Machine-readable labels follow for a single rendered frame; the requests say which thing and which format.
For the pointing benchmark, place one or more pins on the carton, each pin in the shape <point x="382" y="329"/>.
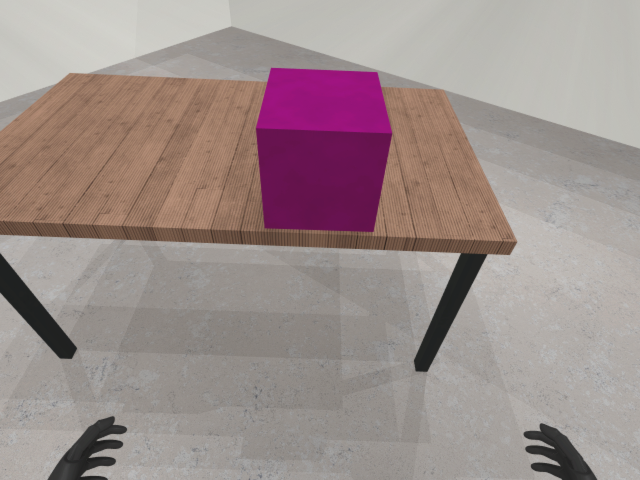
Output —
<point x="323" y="140"/>

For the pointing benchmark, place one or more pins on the robot right hand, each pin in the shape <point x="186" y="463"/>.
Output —
<point x="572" y="466"/>

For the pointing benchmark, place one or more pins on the robot left hand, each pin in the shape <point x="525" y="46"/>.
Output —
<point x="76" y="460"/>

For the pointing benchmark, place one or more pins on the table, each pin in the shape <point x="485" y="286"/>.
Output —
<point x="176" y="159"/>

